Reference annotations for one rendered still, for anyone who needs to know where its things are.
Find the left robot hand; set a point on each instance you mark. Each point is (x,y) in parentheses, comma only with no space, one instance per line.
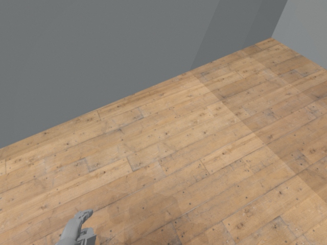
(73,229)

